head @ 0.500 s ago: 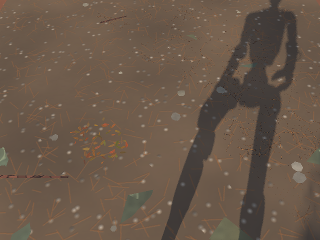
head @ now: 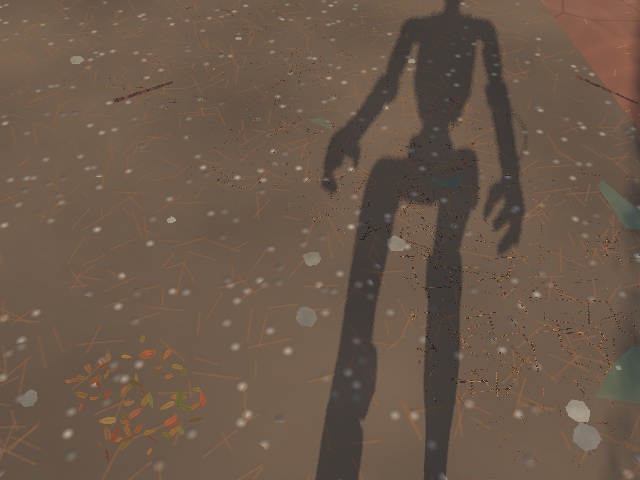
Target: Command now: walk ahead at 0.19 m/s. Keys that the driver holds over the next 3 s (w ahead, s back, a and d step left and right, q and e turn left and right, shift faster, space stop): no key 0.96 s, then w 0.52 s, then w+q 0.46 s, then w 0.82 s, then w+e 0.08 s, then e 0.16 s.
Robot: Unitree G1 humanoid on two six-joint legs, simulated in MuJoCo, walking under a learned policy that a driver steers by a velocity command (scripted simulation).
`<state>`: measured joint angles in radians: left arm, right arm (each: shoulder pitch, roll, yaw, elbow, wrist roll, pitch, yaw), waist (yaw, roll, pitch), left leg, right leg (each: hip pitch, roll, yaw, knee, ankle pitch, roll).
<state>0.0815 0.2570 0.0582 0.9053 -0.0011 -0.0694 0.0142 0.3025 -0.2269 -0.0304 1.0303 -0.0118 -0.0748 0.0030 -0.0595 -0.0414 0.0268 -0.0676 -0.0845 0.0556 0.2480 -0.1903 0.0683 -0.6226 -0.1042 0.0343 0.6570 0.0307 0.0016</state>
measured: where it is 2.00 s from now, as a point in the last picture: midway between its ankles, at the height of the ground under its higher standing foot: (327, 409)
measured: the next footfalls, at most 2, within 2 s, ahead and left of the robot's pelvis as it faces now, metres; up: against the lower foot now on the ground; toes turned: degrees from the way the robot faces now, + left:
right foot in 0.10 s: +0.22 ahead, -0.13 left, +0.00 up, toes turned -1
left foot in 0.36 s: +0.13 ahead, +0.11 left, +0.00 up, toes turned +1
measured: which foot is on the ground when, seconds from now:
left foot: down 0.00-0.14, up 0.16-0.34, down 0.36-1.00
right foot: up 0.00-0.08, down 0.10-1.00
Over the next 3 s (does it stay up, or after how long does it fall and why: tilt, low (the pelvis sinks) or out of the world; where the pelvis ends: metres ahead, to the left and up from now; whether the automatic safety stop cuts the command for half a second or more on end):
stays up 1.12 0.17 0.00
